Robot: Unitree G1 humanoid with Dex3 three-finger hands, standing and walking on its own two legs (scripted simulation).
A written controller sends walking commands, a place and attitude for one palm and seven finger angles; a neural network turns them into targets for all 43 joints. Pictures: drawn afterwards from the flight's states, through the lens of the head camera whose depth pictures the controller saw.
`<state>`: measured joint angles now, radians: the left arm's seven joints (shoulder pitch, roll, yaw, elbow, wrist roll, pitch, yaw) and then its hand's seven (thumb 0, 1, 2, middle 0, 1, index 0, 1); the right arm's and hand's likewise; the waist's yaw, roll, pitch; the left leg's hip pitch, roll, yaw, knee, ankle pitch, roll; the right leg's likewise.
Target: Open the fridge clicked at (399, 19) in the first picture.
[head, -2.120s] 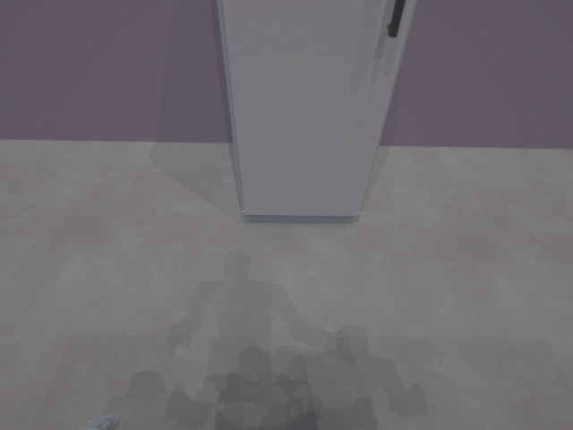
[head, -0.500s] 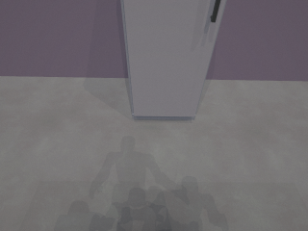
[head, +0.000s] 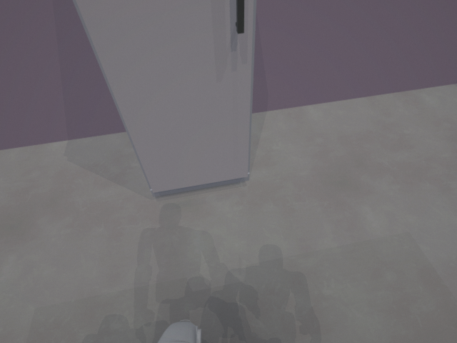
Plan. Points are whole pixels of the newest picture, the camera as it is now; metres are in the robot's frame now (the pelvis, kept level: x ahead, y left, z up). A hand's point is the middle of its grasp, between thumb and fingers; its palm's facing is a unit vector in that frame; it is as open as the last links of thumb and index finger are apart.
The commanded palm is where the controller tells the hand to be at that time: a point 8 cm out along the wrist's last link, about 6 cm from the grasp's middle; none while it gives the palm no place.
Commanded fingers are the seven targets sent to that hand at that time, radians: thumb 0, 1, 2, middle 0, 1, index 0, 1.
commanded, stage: walk to a spot facing it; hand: right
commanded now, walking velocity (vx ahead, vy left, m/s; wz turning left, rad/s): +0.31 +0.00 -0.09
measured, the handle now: out of the picture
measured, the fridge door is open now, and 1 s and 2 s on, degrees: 0 0 0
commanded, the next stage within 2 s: turn to face it in 0.10 s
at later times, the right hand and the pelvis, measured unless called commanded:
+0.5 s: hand (312, 313) +0.23 -0.15 -0.18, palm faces +0.04 +0.97 -0.22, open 7.2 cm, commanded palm none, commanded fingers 0.00 -0.90 -0.90 0.20 0.30 0.20 0.30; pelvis +0.19 +0.04 -0.01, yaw +0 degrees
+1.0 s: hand (301, 261) +0.34 -0.13 -0.18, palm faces -0.16 +0.96 -0.23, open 7.3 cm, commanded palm none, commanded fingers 0.00 -0.90 -0.90 0.20 0.30 0.20 0.30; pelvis +0.25 +0.04 -0.02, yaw +12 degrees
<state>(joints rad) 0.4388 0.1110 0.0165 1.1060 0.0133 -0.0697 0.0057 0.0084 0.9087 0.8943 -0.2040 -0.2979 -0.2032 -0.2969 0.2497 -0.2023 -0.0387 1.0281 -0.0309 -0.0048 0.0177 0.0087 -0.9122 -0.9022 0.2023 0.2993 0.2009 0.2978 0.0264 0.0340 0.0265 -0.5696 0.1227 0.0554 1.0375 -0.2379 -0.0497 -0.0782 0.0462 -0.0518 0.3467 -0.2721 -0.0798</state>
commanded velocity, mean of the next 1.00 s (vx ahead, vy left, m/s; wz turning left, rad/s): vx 0.08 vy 0.00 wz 0.23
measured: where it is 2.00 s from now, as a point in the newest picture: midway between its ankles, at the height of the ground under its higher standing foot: (223, 284)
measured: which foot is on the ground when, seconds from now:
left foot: up 0.00-0.24, down 0.26-0.60, up 0.62-0.88, down 0.90-1.00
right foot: down 0.00-0.26, up 0.28-0.56, down 0.58-0.90, up 0.92-1.00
